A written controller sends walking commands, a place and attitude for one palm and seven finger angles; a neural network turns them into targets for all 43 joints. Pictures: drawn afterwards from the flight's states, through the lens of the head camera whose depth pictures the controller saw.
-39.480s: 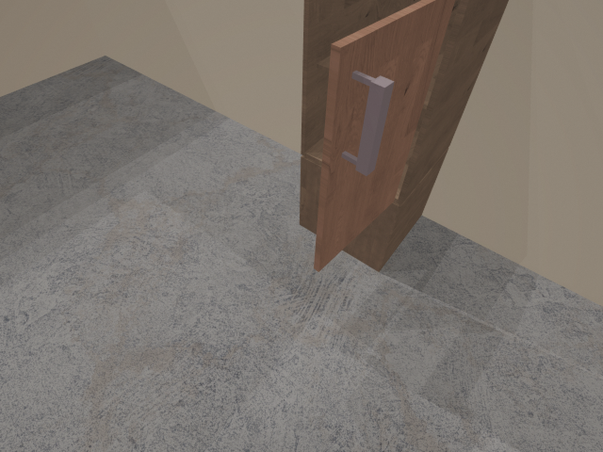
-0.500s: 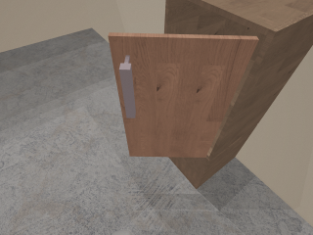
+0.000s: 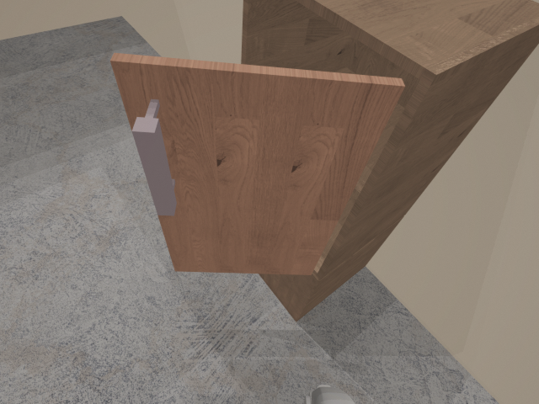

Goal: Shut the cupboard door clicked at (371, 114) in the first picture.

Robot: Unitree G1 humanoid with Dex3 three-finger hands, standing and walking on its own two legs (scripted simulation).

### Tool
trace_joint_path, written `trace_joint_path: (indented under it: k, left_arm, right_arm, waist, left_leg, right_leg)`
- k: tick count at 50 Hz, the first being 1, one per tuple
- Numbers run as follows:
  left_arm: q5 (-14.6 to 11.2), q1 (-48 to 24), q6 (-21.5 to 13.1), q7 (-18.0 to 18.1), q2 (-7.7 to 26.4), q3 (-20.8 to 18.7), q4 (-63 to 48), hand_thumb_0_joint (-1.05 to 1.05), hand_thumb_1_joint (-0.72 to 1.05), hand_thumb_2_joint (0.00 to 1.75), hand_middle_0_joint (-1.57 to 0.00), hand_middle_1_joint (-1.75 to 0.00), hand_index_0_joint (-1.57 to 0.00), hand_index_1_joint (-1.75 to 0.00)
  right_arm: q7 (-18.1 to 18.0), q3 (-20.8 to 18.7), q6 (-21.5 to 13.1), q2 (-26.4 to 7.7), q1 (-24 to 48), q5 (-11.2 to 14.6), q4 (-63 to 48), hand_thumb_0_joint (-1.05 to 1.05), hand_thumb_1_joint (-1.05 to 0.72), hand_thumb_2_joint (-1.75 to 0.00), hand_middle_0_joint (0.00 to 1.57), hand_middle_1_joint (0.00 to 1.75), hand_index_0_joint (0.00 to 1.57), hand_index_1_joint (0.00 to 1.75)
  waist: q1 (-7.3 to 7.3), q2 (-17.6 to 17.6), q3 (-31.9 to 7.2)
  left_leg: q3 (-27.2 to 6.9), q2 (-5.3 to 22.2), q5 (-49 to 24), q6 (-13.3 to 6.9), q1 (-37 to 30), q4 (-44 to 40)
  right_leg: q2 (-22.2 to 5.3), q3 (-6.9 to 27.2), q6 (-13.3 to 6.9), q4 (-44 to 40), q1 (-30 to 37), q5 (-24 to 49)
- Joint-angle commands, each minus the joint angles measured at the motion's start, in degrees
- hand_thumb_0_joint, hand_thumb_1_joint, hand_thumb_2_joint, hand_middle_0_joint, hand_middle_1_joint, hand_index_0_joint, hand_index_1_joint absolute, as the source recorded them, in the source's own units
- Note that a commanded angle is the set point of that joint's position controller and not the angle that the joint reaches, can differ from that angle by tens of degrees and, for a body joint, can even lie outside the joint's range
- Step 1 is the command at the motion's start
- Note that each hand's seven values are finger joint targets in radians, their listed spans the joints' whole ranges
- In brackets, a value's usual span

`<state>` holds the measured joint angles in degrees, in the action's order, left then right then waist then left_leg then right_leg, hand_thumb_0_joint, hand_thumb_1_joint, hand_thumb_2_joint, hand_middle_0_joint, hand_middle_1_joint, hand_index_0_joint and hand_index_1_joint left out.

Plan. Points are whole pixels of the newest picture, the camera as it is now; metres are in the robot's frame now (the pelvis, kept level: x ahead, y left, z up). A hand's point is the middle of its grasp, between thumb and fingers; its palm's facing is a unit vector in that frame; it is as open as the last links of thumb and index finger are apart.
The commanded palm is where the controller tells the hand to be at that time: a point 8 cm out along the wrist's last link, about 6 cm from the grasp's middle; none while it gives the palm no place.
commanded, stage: come to a stop and stand still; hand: left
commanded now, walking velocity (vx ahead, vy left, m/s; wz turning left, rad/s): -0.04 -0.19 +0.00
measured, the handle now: (161, 161) +0.42 +0.19 +0.10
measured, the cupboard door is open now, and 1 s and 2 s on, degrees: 53 53 53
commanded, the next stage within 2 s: look again from close up in 1.36 s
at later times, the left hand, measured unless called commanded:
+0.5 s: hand out of the picture +0.03 +0.12 -0.17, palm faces +0.09 -0.96 -0.25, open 7.3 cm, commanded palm none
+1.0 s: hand out of the picture +0.00 +0.13 -0.19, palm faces +0.05 -0.98 -0.18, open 7.3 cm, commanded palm none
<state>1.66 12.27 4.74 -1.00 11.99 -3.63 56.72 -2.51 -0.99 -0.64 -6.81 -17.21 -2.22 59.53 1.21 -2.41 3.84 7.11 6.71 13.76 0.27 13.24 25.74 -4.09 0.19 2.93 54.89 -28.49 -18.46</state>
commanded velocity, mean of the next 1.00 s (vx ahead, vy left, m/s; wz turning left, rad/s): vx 0.02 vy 0.06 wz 0.00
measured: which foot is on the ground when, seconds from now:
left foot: down 0.00-0.12, up 0.14-0.62, down 0.64-1.00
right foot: up 0.00-0.10, down 0.12-0.64, up 0.66-0.94, down 0.96-1.00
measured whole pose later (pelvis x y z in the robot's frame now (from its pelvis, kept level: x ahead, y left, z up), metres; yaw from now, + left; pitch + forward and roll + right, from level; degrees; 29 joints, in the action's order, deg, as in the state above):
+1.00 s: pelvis -0.01 -0.05 -0.01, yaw +1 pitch +0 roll +1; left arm 0.6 14.1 0.4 1.1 9.9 -1.6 62.2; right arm -2.1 0.3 0.1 -6.9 -17.3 -0.9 63.1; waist 0.7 -2.1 2.4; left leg 2.8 -0.6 16.0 -0.7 10.8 26.6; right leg -0.2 -2.4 -1.0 27.7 -11.2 -16.4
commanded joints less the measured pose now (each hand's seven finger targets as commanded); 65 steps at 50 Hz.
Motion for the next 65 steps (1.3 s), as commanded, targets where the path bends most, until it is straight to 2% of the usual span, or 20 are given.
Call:
trace_joint_path:
  k: [1,3,4,6,7,8,9,12,17,26,28,30,32,33,35,44,46,50,52,65]
  left_arm:
    - [-0.46,-3.08,-1.59,-0.18,0.11,0.50,-4.96,0.00,0.90,0.90,-0.20,-0.30,-0.20,-0.30]
    - [-0.84,1.20,-2.84,-0.10,0.36,0.08,-3.94,0.00,0.90,0.90,-0.20,-0.30,-0.20,-0.30]
    - [-0.83,6.16,-3.78,0.10,1.82,-0.32,-2.26,0.00,0.90,0.90,-0.20,-0.30,-0.20,-0.30]
    - [-0.34,9.80,-5.63,1.89,10.62,-1.15,-0.02,0.00,0.90,0.90,-0.20,-0.30,-0.20,-0.30]
    - [-0.68,8.72,-5.57,2.13,9.53,-0.04,-0.81,0.00,0.90,0.90,-0.20,-0.30,-0.20,-0.30]
    - [-0.33,5.32,-5.50,2.09,8.19,0.47,-1.34,0.00,0.90,0.90,-0.20,-0.30,-0.20,-0.30]
    - [-0.36,3.87,-6.13,2.44,7.53,0.07,-1.51,0.00,0.90,0.90,-0.20,-0.30,-0.20,-0.30]
    - [-0.52,3.17,-6.12,3.28,5.79,0.60,-2.17,0.00,0.90,0.90,-0.20,-0.30,-0.20,-0.30]
    - [-0.35,5.07,-5.54,4.23,9.04,-1.08,-2.73,0.00,0.90,0.90,-0.20,-0.30,-0.20,-0.30]
    - [0.75,4.21,-4.64,3.40,9.75,-1.40,-3.75,0.00,0.90,0.90,-0.20,-0.30,-0.20,-0.30]
    - [0.31,3.02,-4.37,3.00,9.95,-1.43,-3.49,0.00,0.90,0.90,-0.20,-0.30,-0.20,-0.30]
    - [-0.27,2.78,-3.98,2.60,6.98,-0.36,-3.23,0.00,0.90,0.90,-0.20,-0.30,-0.20,-0.30]
    - [-0.36,2.41,-3.77,2.17,1.78,0.73,-4.38,0.00,0.90,0.90,-0.20,-0.30,-0.20,-0.30]
    - [-0.26,1.10,-3.96,2.02,2.42,0.61,-4.64,0.00,0.90,0.90,-0.20,-0.30,-0.20,-0.30]
    - [0.33,4.11,-3.85,1.49,1.38,0.90,-1.52,0.00,0.90,0.90,-0.20,-0.30,-0.20,-0.30]
    - [-1.03,4.06,-4.65,1.68,0.13,1.89,1.48,0.00,0.90,0.90,-0.20,-0.30,-0.20,-0.30]
    - [-1.09,6.90,-4.87,1.92,0.90,1.66,2.86,0.00,0.90,0.90,-0.20,-0.30,-0.20,-0.30]
    - [-1.20,8.52,-5.42,2.64,2.90,2.05,5.28,0.00,0.90,0.90,-0.20,-0.30,-0.20,-0.30]
    - [-1.33,7.50,-5.78,2.94,2.05,2.33,5.36,0.00,0.90,0.90,-0.20,-0.30,-0.20,-0.30]
    - [-1.43,6.67,-5.80,3.18,1.21,2.90,5.91,0.00,0.90,0.90,-0.20,-0.30,-0.20,-0.30]
  right_arm:
    - [-0.47,-4.44,0.53,-13.58,-5.48,-0.21,-0.96,0.00,-0.90,-0.90,0.20,0.30,0.20,0.30]
    - [-0.25,-4.64,0.86,-14.18,-2.59,-0.16,-1.77,0.00,-0.90,-0.90,0.20,0.30,0.20,0.30]
    - [0.10,-4.51,0.93,-13.37,-1.46,0.27,-2.20,0.00,-0.90,-0.90,0.20,0.30,0.20,0.30]
    - [0.98,-1.95,1.26,-3.02,-3.43,1.37,-3.83,0.00,-0.90,-0.90,0.20,0.30,0.20,0.30]
    - [0.64,-1.93,2.14,-4.45,-3.42,1.67,-3.92,0.00,-0.90,-0.90,0.20,0.30,0.20,0.30]
    - [1.06,-1.95,2.13,-3.25,-2.42,1.61,-3.70,0.00,-0.90,-0.90,0.20,0.30,0.20,0.30]
    - [1.01,-2.08,2.51,-4.07,-2.21,1.48,-2.80,0.00,-0.90,-0.90,0.20,0.30,0.20,0.30]
    - [1.41,-2.45,3.01,-6.20,-1.09,1.70,-1.59,0.00,-0.90,-0.90,0.20,0.30,0.20,0.30]
    - [2.51,-2.96,4.57,-7.59,3.51,1.04,-4.19,0.00,-0.90,-0.90,0.20,0.30,0.20,0.30]
    - [3.31,-2.43,3.07,-6.20,5.94,1.48,-6.99,0.00,-0.90,-0.90,0.20,0.30,0.20,0.30]
    - [3.04,-2.09,2.30,-5.76,1.58,1.42,-5.43,0.00,-0.90,-0.90,0.20,0.30,0.20,0.30]
    - [2.46,-1.94,1.20,-7.34,-2.57,1.50,-3.63,0.00,-0.90,-0.90,0.20,0.30,0.20,0.30]
    - [1.97,-2.93,1.34,-13.76,-1.89,0.50,-5.11,0.00,-0.90,-0.90,0.20,0.30,0.20,0.30]
    - [1.93,-2.48,1.50,-13.32,0.23,0.10,-5.75,0.00,-0.90,-0.90,0.20,0.30,0.20,0.30]
    - [1.46,-1.42,0.41,-10.01,3.93,0.27,-5.16,0.00,-0.90,-0.90,0.20,0.30,0.20,0.30]
    - [-0.39,-0.86,-0.66,-9.76,-2.79,0.56,-0.37,0.00,-0.90,-0.90,0.20,0.30,0.20,0.30]
    - [-0.62,-0.90,-0.52,-9.39,-2.19,1.16,0.38,0.00,-0.90,-0.90,0.20,0.30,0.20,0.30]
    - [-0.07,0.23,-0.53,-4.41,-2.73,1.77,1.82,0.00,-0.90,-0.90,0.20,0.30,0.20,0.30]
    - [-0.16,0.13,0.06,-4.44,-2.78,1.54,3.24,0.00,-0.90,-0.90,0.20,0.30,0.20,0.30]
    - [0.01,0.75,0.49,-3.35,-3.42,1.42,6.23,0.00,-0.90,-0.90,0.20,0.30,0.20,0.30]
  waist:
    - [2.28,16.91,-2.11]
    - [-0.17,17.03,-5.69]
    - [-2.57,12.63,-8.06]
    - [-3.26,-15.93,-12.13]
    - [-3.25,-11.28,-12.58]
    - [-2.14,-8.52,-7.05]
    - [-1.80,-16.46,-6.55]
    - [-2.13,-10.40,-3.81]
    - [-3.98,-3.71,-2.65]
    - [-4.39,-9.00,-3.48]
    - [-2.15,-7.87,-4.15]
    - [-0.32,-0.23,-5.07]
    - [0.55,20.39,0.59]
    - [-0.08,15.22,4.03]
    - [-2.16,13.16,2.54]
    - [-0.64,8.97,-3.00]
    - [-2.08,5.95,-4.21]
    - [-1.64,0.79,-4.39]
    - [-1.42,-3.59,-4.31]
    - [-1.31,1.71,1.26]
  left_leg:
    - [-7.26,11.00,-26.36,-7.37,-4.01,-4.30]
    - [-7.26,9.59,-21.95,-5.33,-3.08,0.03]
    - [-5.05,6.49,-13.76,-2.64,-0.20,5.16]
    - [-1.37,-4.24,22.31,2.03,14.10,21.13]
    - [-6.78,-3.12,23.30,1.06,10.32,23.80]
    - [-6.01,-3.05,20.59,0.83,11.36,24.75]
    - [-5.68,-3.60,19.33,1.39,12.93,27.54]
    - [-5.85,-4.33,13.86,2.64,14.01,31.41]
    - [-7.65,-5.36,9.37,3.29,17.66,36.86]
    - [-4.23,-6.79,9.46,1.59,5.83,15.21]
    - [-2.24,-8.04,3.65,1.06,-3.70,4.97]
    - [-4.36,-4.88,1.81,0.37,-13.18,-4.99]
    - [-25.43,11.71,17.36,-7.91,-1.87,-17.18]
    - [-26.06,13.17,19.90,-10.83,6.64,-18.84]
    - [-21.08,8.09,14.88,-9.14,5.74,-18.09]
    - [-16.46,7.77,-27.67,-8.92,-6.69,-7.58]
    - [-15.07,5.39,-27.44,-6.23,-4.55,-3.50]
    - [-7.70,-2.15,-8.36,-0.74,1.75,-2.73]
    - [-6.68,-2.14,-7.37,-0.04,-0.15,-1.94]
    - [-7.46,-1.32,-5.96,0.02,-3.42,-5.62]
  right_leg:
    - [1.82,-5.43,-0.15,-12.19,2.59,-2.66]
    - [2.45,-5.29,-1.07,-22.88,11.08,0.72]
    - [2.09,-4.93,-0.92,-31.18,19.23,9.25]
    - [-16.84,12.03,-4.75,-34.48,30.10,35.92]
    - [-18.24,11.57,-8.13,-34.95,24.14,36.11]
    - [-16.35,8.08,-9.37,-34.76,20.31,35.25]
    - [-14.46,10.68,-8.52,-33.64,20.92,42.17]
    - [-14.30,7.82,-10.28,-32.50,21.01,48.08]
    - [-17.52,10.79,-13.89,-36.31,20.05,30.89]
    - [-13.80,11.36,-12.39,-40.03,13.93,3.06]
    - [-10.76,8.75,-9.76,-38.67,9.24,-1.72]
    - [-5.12,4.05,-5.67,-32.09,3.65,-7.48]
    - [2.46,-4.99,-1.95,-13.49,-1.20,-12.51]
    - [1.13,-2.41,-2.64,-8.25,1.70,-10.20]
    - [1.10,-1.48,-2.92,-3.81,4.07,-4.76]
    - [1.81,-2.22,-1.89,-21.50,11.60,-3.45]
    - [1.74,-1.58,-2.10,-31.96,18.96,7.87]
    - [-6.02,3.12,-5.63,-30.24,25.61,31.43]
    - [-4.96,3.21,-5.97,-31.39,24.41,30.92]
    - [-2.27,3.66,-4.93,-37.23,18.76,14.82]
